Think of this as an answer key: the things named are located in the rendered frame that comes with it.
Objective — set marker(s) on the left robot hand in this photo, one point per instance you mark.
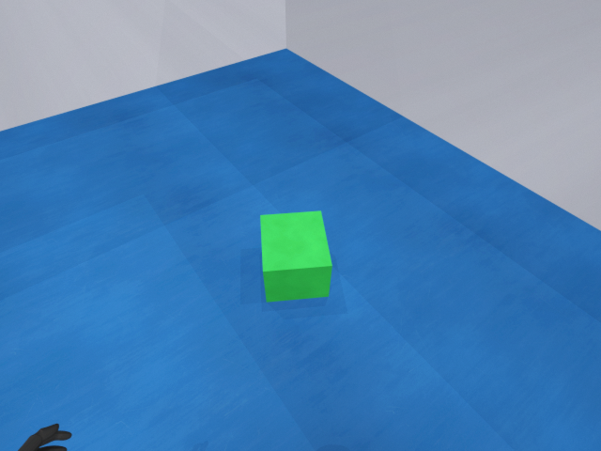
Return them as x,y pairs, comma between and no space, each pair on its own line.
44,436

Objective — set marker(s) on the carton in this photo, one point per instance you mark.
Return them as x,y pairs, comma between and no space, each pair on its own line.
295,256

